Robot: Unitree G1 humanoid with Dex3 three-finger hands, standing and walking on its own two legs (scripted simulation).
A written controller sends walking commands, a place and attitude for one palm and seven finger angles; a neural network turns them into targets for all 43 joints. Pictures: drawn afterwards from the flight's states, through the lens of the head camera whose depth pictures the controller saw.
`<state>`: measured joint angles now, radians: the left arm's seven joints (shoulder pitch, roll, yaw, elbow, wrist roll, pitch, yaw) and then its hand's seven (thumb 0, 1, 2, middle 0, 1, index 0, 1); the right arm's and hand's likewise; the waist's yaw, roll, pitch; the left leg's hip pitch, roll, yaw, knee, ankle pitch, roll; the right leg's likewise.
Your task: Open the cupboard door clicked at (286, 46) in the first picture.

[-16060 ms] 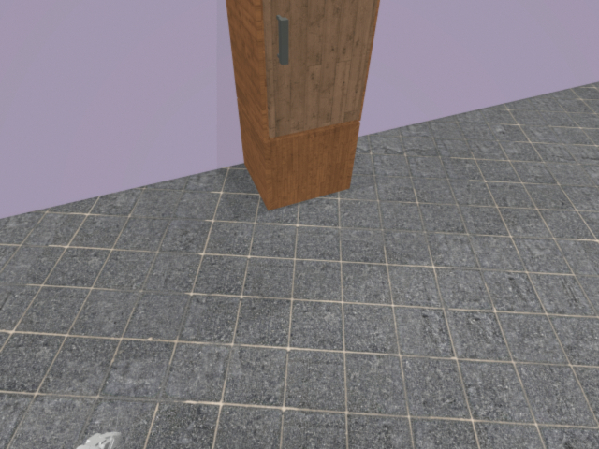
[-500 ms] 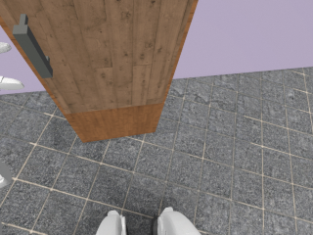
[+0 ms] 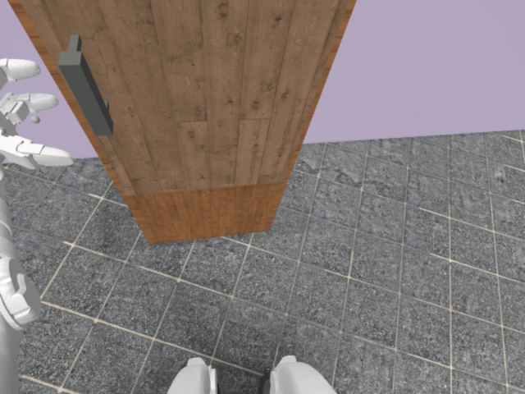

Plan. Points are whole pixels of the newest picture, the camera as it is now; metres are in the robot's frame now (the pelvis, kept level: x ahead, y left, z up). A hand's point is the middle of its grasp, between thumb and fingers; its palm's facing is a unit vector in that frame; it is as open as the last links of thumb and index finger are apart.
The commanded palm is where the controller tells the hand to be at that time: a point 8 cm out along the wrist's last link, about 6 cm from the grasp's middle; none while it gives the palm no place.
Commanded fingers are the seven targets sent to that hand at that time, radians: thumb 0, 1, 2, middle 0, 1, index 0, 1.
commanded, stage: move the hooked fingers beside the handle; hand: left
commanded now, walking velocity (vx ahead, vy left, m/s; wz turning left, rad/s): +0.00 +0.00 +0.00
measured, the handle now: (90, 88) +0.54 +0.23 +0.08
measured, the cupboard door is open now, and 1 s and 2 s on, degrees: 0 0 0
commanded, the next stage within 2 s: slide the fingers in behind the handle in 0.18 s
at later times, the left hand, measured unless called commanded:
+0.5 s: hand (37, 120) +0.48 +0.28 +0.09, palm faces +0.11 -0.99 +0.00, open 14.0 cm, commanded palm +0.46 +0.32 +0.08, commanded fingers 0.00 -0.50 0.30 -0.30 -1.20 -0.30 -1.20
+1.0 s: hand (63, 119) +0.48 +0.25 +0.09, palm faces +0.10 -0.99 +0.00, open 14.0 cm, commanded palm +0.46 +0.29 +0.08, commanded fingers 0.00 -0.50 0.30 -0.30 -1.20 -0.30 -1.20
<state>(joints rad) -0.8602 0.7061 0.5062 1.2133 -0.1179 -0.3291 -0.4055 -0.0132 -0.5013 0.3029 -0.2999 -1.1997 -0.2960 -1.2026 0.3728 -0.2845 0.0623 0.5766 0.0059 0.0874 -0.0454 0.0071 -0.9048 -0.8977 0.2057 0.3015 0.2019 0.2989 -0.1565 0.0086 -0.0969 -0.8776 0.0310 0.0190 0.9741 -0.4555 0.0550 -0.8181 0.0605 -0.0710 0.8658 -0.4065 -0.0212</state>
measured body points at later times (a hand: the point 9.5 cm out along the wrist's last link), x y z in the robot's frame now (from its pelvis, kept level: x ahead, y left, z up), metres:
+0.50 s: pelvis -0.01 +0.00 +0.00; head +0.12 +0.04 +0.43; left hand +0.47 +0.34 +0.09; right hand -0.01 -0.28 -0.10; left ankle +0.00 +0.08 -0.68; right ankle +0.00 -0.11 -0.68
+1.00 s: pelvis +0.00 +0.00 +0.00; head +0.11 +0.03 +0.44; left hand +0.47 +0.31 +0.09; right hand +0.01 -0.27 -0.10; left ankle +0.00 +0.08 -0.68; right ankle +0.00 -0.11 -0.68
